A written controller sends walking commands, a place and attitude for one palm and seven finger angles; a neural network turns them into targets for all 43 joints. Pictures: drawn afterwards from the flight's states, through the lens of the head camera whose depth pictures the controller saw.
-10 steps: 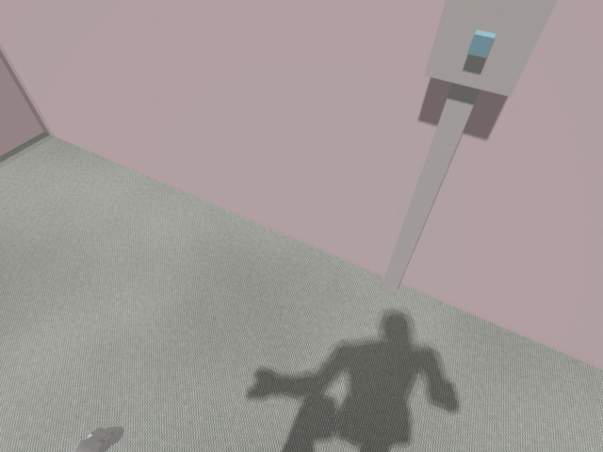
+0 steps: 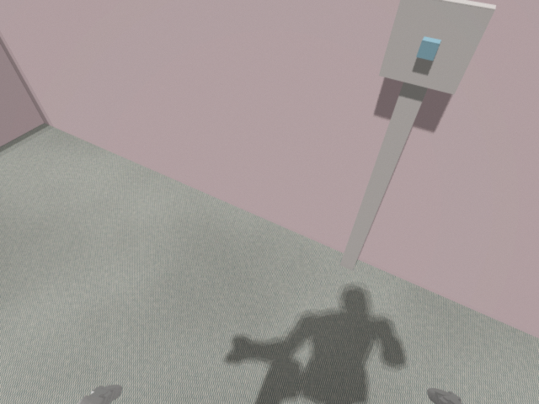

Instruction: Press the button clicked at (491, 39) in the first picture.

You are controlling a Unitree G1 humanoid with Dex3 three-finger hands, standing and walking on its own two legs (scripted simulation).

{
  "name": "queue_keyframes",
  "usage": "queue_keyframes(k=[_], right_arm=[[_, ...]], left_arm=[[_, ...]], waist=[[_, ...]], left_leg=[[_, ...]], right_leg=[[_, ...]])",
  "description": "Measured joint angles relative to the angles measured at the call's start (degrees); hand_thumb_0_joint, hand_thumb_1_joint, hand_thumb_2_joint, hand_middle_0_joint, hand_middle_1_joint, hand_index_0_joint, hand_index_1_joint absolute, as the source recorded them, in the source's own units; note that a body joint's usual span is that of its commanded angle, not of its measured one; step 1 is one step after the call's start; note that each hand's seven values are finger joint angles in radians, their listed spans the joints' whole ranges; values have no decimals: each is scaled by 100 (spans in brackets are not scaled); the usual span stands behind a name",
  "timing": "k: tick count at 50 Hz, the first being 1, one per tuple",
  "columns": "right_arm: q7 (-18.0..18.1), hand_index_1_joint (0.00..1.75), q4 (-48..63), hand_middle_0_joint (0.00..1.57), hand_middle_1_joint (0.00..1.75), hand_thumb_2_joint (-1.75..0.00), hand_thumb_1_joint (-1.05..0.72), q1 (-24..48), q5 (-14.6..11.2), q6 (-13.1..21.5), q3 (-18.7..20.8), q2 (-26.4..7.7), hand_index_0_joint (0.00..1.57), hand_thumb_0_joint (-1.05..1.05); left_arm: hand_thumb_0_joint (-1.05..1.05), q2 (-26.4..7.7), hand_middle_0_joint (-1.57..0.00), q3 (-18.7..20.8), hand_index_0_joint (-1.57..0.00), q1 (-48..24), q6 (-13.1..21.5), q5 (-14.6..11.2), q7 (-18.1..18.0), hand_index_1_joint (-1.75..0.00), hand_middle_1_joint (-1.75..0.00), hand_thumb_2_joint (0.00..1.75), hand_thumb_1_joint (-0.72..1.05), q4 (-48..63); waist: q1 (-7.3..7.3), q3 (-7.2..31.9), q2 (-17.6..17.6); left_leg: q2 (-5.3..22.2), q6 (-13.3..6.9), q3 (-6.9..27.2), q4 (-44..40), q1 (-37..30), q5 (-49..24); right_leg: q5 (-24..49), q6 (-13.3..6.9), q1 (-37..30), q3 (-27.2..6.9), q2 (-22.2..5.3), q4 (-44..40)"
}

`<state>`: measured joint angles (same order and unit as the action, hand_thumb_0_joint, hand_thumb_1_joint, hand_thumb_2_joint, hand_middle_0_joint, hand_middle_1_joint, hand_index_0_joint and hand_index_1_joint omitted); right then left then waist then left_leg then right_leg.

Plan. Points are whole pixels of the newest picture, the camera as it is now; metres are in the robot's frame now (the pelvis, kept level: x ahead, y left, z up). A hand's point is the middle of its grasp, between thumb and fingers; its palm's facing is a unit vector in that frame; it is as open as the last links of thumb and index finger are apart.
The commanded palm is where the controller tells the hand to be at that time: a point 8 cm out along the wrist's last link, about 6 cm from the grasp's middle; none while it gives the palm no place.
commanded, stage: stand and wait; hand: left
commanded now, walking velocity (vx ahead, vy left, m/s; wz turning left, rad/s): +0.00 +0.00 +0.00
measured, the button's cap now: (428, 48) +0.80 -0.30 +0.20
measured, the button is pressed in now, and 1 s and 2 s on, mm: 0 0 0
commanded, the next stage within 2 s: look at it before walking up in 0.62 s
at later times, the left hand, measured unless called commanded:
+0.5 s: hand out of the picture +0.05 +0.24 -0.15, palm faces -0.02 -0.94 -0.34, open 7.3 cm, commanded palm none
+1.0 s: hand out of the picture +0.05 +0.23 -0.15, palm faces -0.03 -0.94 -0.33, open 7.3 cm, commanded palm none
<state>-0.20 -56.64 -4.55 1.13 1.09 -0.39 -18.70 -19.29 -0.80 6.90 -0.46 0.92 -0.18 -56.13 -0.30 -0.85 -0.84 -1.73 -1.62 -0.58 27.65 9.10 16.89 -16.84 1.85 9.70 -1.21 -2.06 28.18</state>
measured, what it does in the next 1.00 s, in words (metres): stands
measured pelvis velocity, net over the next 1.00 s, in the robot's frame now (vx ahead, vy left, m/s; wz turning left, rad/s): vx -0.03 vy -0.02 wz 0.00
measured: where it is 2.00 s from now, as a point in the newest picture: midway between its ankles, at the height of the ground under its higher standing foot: outside the picture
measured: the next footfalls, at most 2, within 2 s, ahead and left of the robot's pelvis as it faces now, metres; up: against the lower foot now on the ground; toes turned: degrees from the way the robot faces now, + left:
none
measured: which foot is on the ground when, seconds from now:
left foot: down 0.00-1.00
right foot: down 0.00-1.00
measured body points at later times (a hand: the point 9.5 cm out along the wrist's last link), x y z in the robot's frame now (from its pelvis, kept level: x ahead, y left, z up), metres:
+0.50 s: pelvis -0.02 -0.01 +0.01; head -0.02 -0.01 +0.46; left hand +0.05 +0.29 -0.13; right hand +0.06 -0.31 -0.12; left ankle -0.02 +0.10 -0.74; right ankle -0.02 -0.14 -0.74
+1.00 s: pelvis -0.03 -0.02 +0.01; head -0.03 -0.02 +0.46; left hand +0.05 +0.27 -0.12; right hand +0.05 -0.32 -0.13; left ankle -0.02 +0.10 -0.74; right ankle -0.02 -0.14 -0.74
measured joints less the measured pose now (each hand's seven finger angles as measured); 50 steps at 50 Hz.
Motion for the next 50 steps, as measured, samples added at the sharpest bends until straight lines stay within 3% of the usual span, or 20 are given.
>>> queue_keyframes(k=[50], right_arm=[[-26, 30, -754, 20, 30, -90, -90, -254, -41, -22, 17, -99, 20, 0]], left_arm=[[1, -13, -21, 35, -21, 91, 80, 5, 38, -30, -30, 90, 91, -605]], waist=[[35, -122, 68]], left_leg=[[174, 195, 90, -597, -87, -559]], right_leg=[[529, -174, -79, 92, 169, -559]])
